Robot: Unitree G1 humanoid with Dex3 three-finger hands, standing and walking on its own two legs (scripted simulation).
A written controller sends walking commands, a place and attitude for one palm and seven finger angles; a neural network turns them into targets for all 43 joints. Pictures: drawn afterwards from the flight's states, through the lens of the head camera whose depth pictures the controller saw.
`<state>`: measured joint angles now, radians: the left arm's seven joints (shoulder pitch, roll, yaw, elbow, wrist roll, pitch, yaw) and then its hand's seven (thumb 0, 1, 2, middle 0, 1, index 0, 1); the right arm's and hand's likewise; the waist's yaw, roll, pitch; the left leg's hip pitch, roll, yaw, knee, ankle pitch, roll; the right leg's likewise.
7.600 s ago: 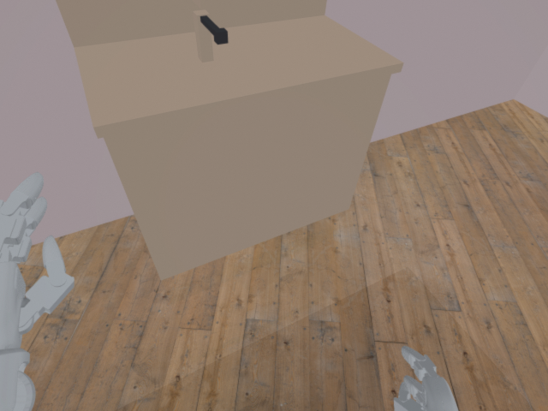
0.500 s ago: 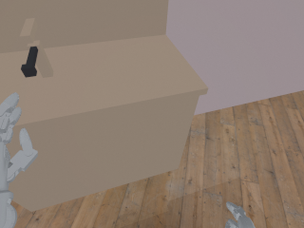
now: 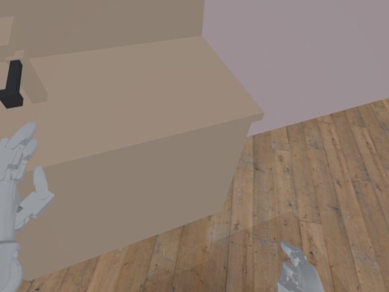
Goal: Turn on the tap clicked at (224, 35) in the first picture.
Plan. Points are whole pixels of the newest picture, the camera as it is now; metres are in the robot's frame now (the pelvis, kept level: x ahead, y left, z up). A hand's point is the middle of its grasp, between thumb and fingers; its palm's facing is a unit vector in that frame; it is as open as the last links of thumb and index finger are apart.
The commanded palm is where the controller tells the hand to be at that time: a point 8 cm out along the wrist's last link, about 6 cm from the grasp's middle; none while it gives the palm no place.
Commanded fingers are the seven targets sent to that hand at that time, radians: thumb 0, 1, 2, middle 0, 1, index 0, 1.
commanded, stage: shuffle to correct the standing spot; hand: left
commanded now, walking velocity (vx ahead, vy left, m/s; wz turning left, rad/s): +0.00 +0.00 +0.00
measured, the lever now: (11, 98) +0.42 +0.40 +0.15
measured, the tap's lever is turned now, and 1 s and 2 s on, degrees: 0 0 0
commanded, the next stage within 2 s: come to a stop and stand still in 0.82 s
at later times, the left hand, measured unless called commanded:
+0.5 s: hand (29, 171) +0.25 +0.27 +0.17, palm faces +0.46 -0.83 -0.32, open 7.5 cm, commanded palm +0.19 +0.31 +0.18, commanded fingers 0.00 0.90 0.90 -0.20 -0.30 -0.20 -0.30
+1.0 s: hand (33, 141) +0.30 +0.29 +0.17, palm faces +0.38 -0.78 -0.49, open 7.5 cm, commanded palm +0.24 +0.34 +0.18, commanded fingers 0.00 0.90 0.90 -0.20 -0.30 -0.20 -0.30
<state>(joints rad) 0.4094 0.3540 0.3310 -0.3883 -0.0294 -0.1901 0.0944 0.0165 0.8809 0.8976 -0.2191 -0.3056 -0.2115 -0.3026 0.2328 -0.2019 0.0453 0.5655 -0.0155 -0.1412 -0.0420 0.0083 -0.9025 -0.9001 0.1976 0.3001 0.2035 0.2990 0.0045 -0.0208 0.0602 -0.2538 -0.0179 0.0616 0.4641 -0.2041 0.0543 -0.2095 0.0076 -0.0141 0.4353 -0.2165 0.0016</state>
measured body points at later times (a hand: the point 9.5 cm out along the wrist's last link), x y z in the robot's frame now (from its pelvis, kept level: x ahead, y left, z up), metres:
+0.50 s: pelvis +0.03 +0.02 -0.01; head +0.05 +0.03 +0.44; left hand +0.22 +0.32 +0.18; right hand +0.23 -0.19 -0.08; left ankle +0.03 +0.08 -0.74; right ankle +0.01 -0.12 -0.74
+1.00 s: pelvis +0.10 +0.05 -0.02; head +0.12 +0.04 +0.43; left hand +0.28 +0.33 +0.20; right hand +0.26 -0.18 -0.11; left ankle +0.04 +0.08 -0.73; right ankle +0.18 -0.01 -0.74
